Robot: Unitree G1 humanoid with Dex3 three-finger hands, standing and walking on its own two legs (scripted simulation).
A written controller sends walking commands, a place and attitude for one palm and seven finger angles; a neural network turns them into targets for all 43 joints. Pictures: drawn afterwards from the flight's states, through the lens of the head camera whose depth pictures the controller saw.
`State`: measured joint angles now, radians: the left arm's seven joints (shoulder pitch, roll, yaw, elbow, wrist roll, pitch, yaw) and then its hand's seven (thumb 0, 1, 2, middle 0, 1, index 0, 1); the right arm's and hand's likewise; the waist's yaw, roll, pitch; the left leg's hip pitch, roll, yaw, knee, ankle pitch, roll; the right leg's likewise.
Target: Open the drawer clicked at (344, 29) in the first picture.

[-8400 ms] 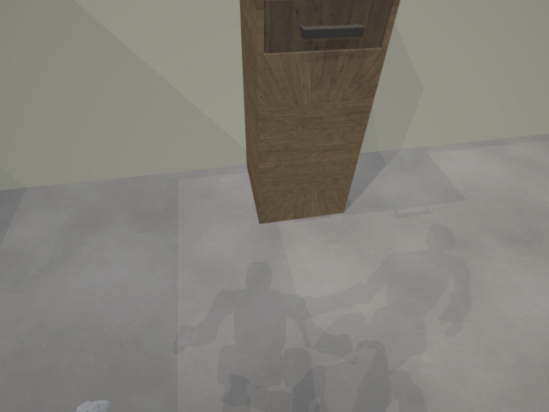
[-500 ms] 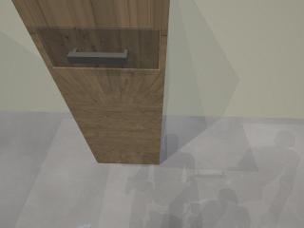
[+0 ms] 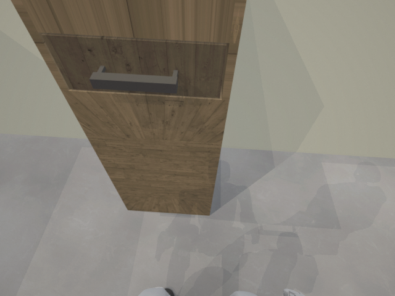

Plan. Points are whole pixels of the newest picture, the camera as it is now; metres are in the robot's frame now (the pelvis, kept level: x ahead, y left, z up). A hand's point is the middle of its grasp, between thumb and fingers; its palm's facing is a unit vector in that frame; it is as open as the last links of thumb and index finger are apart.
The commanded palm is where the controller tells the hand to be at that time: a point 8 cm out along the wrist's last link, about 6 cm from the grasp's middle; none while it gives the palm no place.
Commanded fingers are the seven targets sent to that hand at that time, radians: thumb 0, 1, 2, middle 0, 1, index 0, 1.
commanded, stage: come to a stop and stand still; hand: left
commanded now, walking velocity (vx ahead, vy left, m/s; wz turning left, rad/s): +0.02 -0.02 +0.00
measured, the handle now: (136, 77) +0.53 +0.19 +0.13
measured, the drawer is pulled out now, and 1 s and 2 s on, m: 0.00 0.00 0.00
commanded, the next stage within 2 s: look again from close up in 0.70 s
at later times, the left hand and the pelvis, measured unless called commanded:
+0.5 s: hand out of the picture -0.01 +0.12 -0.17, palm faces +0.07 -0.98 -0.21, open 7.2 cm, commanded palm none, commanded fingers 0.00 0.90 0.90 -0.20 -0.30 -0.20 -0.30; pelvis -0.04 -0.06 +0.00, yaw +1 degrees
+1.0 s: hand out of the picture -0.05 +0.14 -0.17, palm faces +0.05 -0.97 -0.23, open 7.3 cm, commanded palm none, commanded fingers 0.00 0.90 0.90 -0.20 -0.30 -0.20 -0.30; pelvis -0.05 -0.05 +0.00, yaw +2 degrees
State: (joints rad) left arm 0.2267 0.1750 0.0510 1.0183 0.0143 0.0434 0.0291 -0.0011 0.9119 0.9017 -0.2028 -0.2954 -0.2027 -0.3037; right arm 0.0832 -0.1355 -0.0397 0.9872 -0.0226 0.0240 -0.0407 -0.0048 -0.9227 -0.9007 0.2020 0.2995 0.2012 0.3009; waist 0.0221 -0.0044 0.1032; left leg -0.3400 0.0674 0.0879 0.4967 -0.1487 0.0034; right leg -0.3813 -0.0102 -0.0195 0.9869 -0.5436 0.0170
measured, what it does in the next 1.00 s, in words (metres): steps on the spot: right foot, then left foot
